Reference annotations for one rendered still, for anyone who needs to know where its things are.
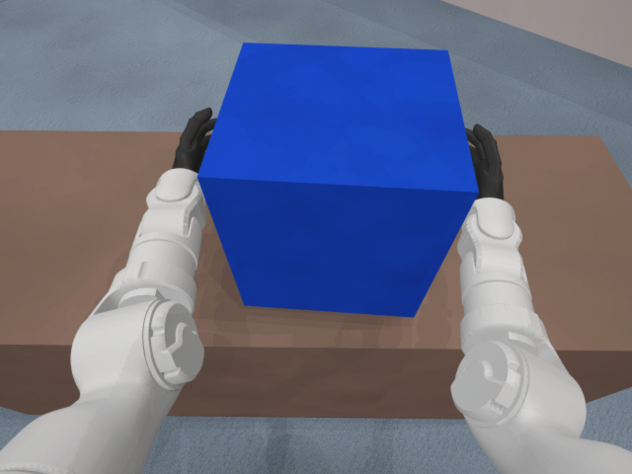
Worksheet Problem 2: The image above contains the right robot forearm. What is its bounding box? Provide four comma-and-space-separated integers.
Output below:
457, 197, 570, 374

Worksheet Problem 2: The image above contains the right robot hand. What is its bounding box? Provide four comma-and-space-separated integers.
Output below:
465, 123, 504, 200

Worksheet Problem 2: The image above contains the carton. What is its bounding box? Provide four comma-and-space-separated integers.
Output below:
197, 42, 479, 318

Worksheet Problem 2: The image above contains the left robot hand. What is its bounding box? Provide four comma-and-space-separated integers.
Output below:
172, 108, 217, 173

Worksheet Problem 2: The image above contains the right robot upper arm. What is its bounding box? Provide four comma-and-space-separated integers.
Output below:
450, 340, 632, 474

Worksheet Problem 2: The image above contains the left robot forearm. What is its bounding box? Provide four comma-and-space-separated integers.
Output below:
71, 168, 206, 389

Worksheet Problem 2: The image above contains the pedestal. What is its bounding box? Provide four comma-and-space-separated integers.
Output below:
0, 130, 632, 420

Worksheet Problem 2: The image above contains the left robot upper arm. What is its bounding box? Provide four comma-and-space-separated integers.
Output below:
0, 298, 204, 474

